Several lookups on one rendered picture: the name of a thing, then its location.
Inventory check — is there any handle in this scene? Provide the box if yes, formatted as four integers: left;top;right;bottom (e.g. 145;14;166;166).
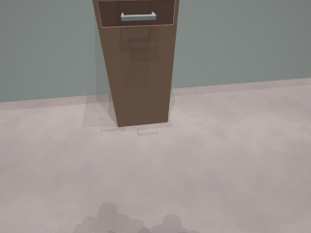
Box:
121;12;156;21

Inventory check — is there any cabinet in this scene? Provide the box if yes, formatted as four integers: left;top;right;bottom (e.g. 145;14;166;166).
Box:
92;0;180;127

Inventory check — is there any drawer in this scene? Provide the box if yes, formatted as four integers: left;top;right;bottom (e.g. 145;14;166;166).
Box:
97;0;175;27

